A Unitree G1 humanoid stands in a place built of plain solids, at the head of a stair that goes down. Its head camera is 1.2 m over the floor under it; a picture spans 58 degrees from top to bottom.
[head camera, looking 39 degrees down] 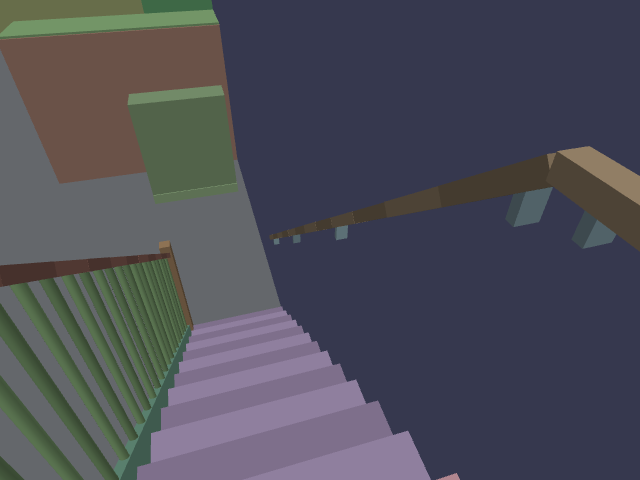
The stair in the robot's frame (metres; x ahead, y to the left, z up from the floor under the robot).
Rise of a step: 0.18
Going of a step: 0.22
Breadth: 0.90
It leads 16 degrees to the left of straight ahead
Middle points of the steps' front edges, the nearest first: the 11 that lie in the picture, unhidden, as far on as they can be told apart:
0.80 0.20 -0.36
1.01 0.26 -0.54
1.22 0.33 -0.72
1.43 0.39 -0.89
1.65 0.45 -1.07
1.86 0.51 -1.25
2.07 0.57 -1.43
2.28 0.64 -1.61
2.49 0.70 -1.79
2.71 0.76 -1.97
2.92 0.82 -2.15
